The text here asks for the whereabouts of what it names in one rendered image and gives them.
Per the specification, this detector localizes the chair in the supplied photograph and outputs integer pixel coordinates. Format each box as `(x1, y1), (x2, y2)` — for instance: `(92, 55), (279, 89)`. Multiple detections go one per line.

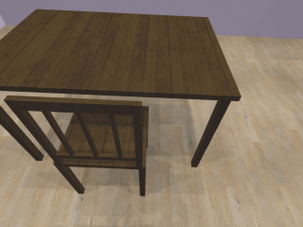
(4, 96), (149, 197)

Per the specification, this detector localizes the table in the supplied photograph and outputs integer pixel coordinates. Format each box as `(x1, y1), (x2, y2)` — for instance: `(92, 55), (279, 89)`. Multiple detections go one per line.
(0, 9), (241, 167)

